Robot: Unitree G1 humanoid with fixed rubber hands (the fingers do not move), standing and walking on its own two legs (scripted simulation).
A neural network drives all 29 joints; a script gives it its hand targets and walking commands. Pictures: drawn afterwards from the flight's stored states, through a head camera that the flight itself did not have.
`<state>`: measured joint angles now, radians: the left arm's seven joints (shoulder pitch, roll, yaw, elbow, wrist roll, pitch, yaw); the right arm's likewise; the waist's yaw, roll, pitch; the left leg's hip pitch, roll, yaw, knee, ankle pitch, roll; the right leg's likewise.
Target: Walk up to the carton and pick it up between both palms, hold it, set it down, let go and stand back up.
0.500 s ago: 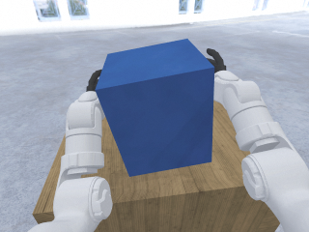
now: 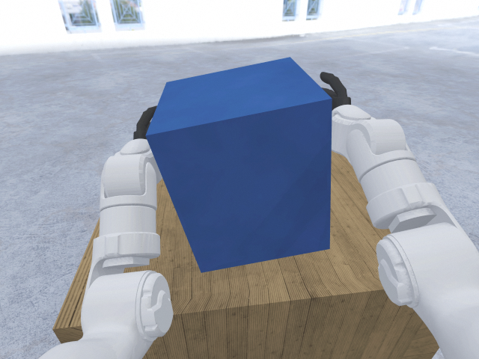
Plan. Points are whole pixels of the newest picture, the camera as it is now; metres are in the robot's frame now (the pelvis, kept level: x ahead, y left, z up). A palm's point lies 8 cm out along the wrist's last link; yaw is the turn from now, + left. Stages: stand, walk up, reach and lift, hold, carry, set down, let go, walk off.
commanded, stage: hold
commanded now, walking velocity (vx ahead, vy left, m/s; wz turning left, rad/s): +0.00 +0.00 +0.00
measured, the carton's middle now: (246, 163) +0.37 +0.00 +0.24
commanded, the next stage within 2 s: none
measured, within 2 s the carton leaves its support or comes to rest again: neither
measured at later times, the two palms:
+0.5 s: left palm (147, 150) +0.37 +0.15 +0.27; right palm (337, 118) +0.37 -0.14 +0.31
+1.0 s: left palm (145, 148) +0.37 +0.16 +0.27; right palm (336, 118) +0.37 -0.14 +0.32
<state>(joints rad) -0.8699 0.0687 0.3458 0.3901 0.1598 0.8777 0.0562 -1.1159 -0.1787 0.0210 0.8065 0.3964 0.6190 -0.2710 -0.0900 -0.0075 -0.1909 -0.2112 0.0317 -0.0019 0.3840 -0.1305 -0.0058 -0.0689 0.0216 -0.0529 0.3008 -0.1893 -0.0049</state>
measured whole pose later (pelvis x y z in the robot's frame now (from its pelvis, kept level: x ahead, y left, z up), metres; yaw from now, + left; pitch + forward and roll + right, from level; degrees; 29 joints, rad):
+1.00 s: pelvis +0.00 +0.00 +0.00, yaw +0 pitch -3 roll -1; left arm -0.86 0.08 0.34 0.35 0.16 0.89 0.04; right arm -1.09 -0.17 0.02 0.75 0.41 0.64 -0.30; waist -0.09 -0.01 -0.19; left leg -0.20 0.03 -0.01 0.38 -0.14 -0.01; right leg -0.05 0.03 -0.06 0.30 -0.20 -0.01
